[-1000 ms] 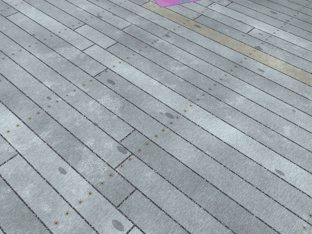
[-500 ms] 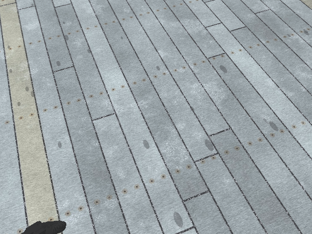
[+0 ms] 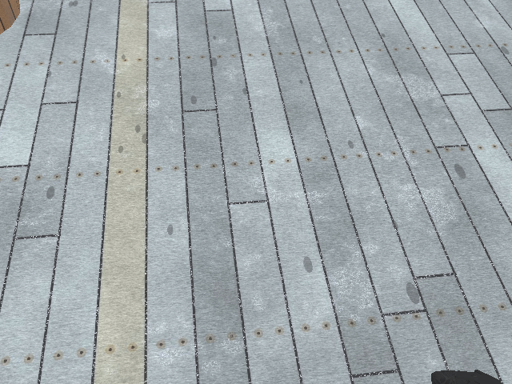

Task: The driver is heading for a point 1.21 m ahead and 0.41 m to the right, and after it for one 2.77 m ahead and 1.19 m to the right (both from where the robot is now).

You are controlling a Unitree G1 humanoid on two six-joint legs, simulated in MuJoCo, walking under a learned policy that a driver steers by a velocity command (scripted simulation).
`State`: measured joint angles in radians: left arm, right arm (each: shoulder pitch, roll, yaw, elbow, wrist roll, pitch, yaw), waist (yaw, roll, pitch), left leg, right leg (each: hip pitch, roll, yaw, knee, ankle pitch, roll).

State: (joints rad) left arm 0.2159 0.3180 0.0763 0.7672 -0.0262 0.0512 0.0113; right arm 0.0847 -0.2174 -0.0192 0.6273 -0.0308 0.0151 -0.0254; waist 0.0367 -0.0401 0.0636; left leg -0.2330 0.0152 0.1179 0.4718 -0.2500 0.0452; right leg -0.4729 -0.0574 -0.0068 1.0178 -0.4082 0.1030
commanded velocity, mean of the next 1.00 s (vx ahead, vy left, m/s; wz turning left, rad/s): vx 0.75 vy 0.00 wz -0.43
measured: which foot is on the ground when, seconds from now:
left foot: down 0.00-0.42, up 0.44-0.90, down 0.92-1.00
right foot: up 0.00-0.42, down 0.44-0.92, up 0.94-1.00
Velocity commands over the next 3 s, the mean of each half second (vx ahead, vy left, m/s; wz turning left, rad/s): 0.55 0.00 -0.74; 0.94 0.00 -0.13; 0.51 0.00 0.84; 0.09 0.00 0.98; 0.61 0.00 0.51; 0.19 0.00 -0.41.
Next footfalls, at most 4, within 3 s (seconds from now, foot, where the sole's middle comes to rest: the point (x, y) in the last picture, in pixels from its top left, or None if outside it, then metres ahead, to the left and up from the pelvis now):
0.44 right None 0.18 -0.23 -0.78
0.92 left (412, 326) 0.63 -0.41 -0.78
1.30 right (488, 236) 0.94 -0.70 -0.78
1.76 left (407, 239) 0.91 -0.44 -0.78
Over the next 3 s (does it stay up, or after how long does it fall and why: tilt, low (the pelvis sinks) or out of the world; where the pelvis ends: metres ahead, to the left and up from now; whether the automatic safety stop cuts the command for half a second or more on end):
stays up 1.14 -0.32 -0.01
